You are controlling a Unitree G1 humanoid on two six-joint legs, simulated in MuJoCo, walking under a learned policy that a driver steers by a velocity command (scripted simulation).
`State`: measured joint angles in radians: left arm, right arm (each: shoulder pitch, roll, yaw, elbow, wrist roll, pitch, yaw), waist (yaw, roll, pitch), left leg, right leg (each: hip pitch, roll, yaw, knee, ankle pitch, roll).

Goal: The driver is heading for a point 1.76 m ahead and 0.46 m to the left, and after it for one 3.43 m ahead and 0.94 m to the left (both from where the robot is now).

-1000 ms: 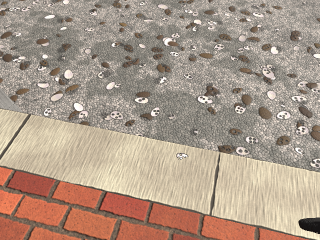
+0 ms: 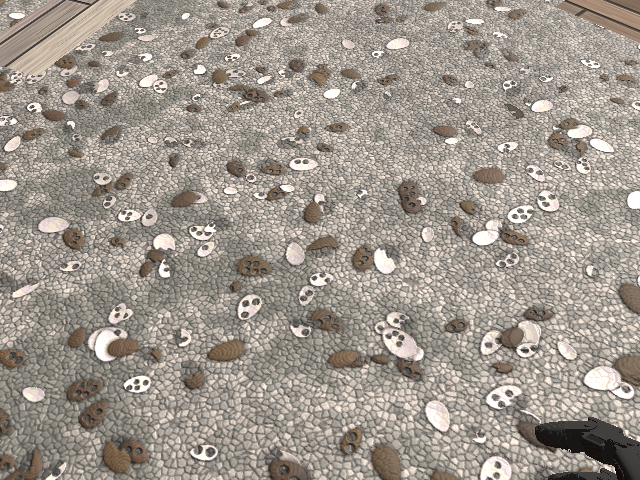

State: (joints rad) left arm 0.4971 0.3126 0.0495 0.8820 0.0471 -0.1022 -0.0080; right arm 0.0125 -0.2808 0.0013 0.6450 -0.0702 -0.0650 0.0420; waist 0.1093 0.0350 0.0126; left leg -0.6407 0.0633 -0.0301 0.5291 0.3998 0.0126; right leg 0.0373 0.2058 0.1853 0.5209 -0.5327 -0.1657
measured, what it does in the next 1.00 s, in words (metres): goes down, turning left: left foot 0.13 m lower, then right foot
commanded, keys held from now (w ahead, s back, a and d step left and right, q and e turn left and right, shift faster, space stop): q+shift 0.56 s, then e+shift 0.44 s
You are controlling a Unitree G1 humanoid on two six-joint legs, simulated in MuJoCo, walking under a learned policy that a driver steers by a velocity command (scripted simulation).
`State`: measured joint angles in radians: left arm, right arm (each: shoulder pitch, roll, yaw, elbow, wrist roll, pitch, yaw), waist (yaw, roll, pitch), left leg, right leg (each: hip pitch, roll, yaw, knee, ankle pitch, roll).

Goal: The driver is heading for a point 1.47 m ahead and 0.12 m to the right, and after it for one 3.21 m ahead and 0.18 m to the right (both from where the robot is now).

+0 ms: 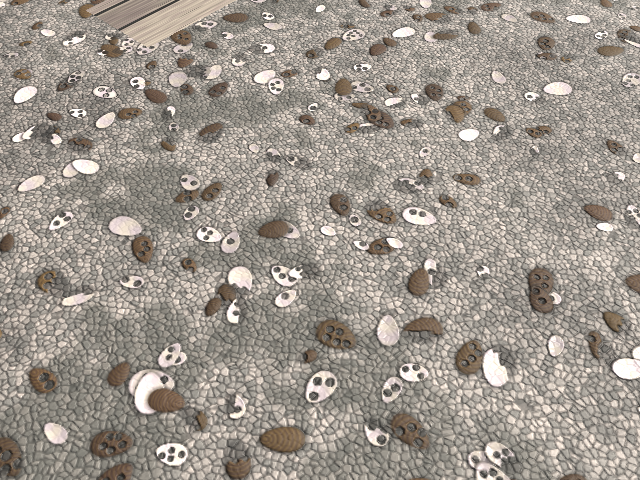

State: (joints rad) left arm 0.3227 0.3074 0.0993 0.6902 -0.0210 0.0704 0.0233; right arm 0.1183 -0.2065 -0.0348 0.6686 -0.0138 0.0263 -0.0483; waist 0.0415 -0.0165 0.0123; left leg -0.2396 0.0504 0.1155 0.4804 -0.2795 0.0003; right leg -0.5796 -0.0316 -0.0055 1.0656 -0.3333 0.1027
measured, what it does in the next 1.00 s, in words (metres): steps on the spot: right foot, then left foot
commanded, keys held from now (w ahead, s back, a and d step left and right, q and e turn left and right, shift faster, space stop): e+shift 0.26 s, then q+shift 0.68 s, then e+shift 0.06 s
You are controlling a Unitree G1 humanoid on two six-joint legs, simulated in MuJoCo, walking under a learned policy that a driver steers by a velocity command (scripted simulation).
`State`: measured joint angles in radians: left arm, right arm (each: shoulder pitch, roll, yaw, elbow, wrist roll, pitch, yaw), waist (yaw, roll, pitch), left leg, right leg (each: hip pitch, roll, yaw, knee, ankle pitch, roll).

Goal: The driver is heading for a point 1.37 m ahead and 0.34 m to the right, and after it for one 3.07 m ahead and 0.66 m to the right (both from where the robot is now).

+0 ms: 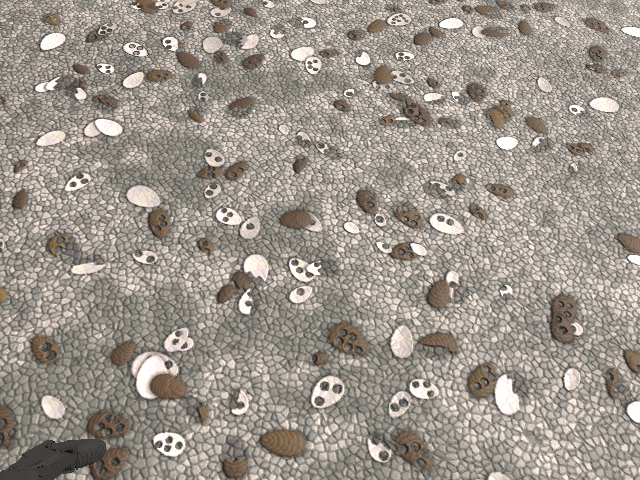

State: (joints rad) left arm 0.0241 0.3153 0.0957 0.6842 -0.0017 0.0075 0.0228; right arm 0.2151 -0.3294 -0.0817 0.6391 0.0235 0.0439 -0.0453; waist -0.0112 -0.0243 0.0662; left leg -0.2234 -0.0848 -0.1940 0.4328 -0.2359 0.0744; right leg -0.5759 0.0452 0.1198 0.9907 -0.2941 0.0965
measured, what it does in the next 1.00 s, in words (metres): walks ahead, turning right: right foot, then left foot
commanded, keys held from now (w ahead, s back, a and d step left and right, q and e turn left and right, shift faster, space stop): e+shift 0.62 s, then q+shift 0.08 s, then w+q+shift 0.30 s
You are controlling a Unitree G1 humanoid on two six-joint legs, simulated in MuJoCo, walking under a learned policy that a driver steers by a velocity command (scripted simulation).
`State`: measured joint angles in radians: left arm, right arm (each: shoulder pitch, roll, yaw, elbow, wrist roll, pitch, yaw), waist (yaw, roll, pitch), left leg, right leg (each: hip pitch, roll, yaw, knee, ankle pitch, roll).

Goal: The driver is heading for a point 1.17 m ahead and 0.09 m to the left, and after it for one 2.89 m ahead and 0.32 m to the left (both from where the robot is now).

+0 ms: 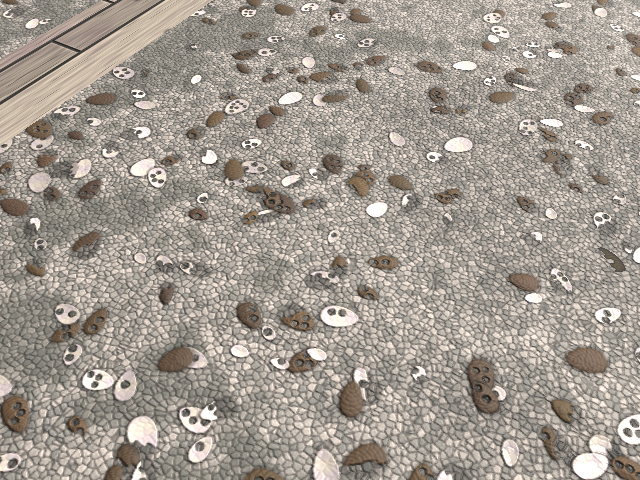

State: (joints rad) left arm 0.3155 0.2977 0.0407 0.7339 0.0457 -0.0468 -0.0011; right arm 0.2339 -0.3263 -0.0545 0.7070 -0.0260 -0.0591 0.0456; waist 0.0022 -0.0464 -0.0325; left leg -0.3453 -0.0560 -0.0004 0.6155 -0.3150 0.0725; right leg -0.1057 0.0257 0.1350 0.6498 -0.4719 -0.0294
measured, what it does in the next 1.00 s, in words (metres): walks ahead: right foot, then left foot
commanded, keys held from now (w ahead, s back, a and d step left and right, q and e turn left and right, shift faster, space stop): w+q+shift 0.28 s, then w+e+shift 0.72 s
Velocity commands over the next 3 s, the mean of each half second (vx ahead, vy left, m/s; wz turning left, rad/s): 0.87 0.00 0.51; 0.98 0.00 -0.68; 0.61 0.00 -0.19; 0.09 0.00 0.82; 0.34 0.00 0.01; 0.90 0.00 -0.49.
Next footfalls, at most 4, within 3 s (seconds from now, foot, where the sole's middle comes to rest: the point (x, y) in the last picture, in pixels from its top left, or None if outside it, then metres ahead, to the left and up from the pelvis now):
0.38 right None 0.50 0.00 -0.76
0.76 left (184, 354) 0.79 0.32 -0.76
1.18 right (291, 226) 1.20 0.09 -0.76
1.64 left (262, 163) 1.47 0.18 -0.76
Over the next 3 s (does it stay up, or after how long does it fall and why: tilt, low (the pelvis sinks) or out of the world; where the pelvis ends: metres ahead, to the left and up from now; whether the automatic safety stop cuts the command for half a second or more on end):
stays up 1.80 -0.01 0.00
